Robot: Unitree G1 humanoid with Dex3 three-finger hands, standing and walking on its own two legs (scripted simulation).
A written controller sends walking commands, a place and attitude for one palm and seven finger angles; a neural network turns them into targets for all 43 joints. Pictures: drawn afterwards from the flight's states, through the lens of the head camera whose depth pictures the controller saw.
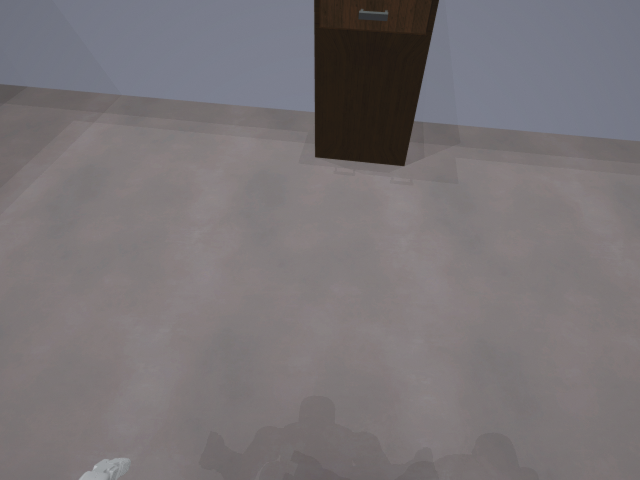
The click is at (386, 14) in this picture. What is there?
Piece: drawer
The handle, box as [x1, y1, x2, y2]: [358, 9, 387, 20]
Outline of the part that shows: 359,11 358,18 361,19 387,19 387,10 385,10 384,12 363,11 361,9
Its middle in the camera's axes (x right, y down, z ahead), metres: +0.20 -0.86 +1.48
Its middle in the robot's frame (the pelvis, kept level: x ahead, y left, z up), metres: +1.69 -0.12 -0.05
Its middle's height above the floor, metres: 0.72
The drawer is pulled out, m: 0.00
